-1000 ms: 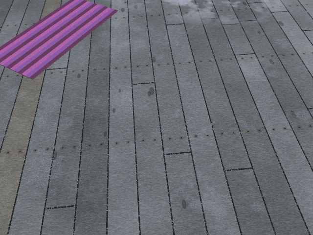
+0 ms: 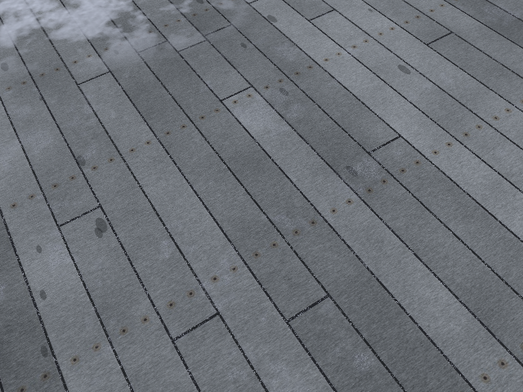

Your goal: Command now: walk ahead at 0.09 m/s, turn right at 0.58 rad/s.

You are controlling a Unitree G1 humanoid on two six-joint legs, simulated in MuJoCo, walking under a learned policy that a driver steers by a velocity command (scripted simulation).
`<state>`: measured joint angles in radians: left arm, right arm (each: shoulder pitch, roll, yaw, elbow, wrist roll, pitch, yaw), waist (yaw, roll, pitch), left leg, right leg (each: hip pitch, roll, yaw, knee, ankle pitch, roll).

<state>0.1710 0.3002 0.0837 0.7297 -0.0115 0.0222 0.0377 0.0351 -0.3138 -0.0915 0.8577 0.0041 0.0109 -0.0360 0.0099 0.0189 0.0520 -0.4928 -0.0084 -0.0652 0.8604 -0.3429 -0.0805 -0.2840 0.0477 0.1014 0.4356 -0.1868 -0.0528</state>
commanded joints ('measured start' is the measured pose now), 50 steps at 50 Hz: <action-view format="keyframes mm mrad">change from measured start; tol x16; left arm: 1 -8 183 48 -62 -4 -6 3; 50 -107 60 -8 184 10 -21 -13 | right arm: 1 -28 -73 -11 -59 7 -18 11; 10 201 -221 -35 14 -45 -89 43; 50 207 -59 49 184 -11 -5 -4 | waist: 1 15 -162 -147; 7 -37 -158 -102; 10 -38 232 -47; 23 -15 110 -76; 26 -73 -132 -217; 50 -31 -31 -54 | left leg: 1 20 -8 -6 -117 23 1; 7 326 -7 56 -447 106 85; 10 453 412 -551 -631 133 349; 19 375 190 -36 -530 733 249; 27 274 63 53 -451 141 52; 50 291 53 74 -465 121 48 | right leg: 1 127 -226 279 -122 17 -179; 7 -32 -152 324 -77 -373 -118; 12 -404 1 99 603 -346 63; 22 43 -33 -117 49 26 90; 25 347 -185 58 9 596 -7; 50 146 -91 -4 32 199 -18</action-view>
